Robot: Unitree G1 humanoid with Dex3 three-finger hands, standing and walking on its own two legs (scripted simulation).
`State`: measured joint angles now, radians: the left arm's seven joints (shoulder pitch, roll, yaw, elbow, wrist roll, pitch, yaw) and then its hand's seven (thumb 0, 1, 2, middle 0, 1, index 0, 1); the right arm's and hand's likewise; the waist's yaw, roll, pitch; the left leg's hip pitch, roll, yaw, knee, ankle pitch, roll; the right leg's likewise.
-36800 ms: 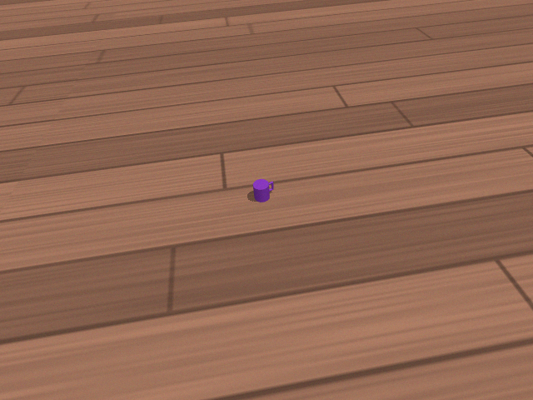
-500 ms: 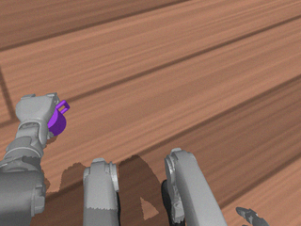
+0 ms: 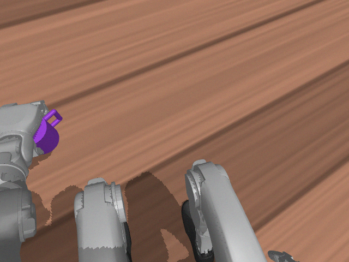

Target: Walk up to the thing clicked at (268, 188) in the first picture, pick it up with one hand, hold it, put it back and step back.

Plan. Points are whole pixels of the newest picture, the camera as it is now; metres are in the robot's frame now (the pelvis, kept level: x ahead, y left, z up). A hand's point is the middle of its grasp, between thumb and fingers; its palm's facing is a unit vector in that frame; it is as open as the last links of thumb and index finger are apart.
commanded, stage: crouch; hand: left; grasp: from above
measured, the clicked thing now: (40, 129) +0.47 +0.30 -0.21
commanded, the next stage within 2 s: lower in 0.12 s
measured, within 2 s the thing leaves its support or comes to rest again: neither
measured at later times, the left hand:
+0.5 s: hand (39, 136) +0.45 +0.30 -0.22, palm faces -0.48 -0.10 -0.87, open 10.6 cm
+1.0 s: hand (48, 136) +0.47 +0.30 -0.27, palm faces -0.46 -0.11 -0.88, open 10.6 cm
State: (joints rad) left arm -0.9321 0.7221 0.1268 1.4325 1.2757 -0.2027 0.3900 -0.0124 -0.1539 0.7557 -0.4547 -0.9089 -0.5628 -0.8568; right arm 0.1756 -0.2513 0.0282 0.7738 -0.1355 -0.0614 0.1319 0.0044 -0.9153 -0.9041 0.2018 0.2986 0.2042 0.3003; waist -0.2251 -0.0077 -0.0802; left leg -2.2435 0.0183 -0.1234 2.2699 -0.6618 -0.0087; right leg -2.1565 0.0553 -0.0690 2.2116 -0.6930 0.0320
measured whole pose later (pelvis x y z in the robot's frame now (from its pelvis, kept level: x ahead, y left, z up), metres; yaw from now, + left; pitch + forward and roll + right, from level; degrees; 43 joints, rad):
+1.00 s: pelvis +0.00 +0.00 -0.06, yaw -4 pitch +31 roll -10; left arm -0.99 0.88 0.16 1.57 1.26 -0.22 0.47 -0.02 -0.16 0.75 -0.48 -0.88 -0.58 -0.84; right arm 0.11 -0.28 0.17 0.74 -0.19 -0.11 0.16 0.00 -0.91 -0.90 0.20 0.30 0.20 0.30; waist -0.29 -0.07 0.07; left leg -2.36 0.02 -0.20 2.49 -0.69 -0.02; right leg -2.26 0.08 -0.13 2.39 -0.70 0.04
